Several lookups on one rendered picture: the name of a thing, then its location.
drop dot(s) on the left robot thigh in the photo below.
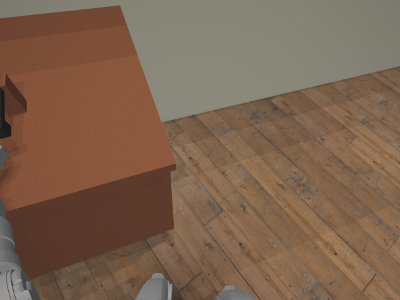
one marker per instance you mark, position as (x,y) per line
(156,289)

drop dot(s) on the left robot upper arm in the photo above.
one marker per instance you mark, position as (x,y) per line
(15,285)

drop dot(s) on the robot left forearm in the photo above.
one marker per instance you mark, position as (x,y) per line
(9,260)

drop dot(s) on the counter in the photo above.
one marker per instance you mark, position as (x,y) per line
(89,165)

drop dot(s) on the right robot shin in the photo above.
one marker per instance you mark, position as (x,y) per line
(228,288)

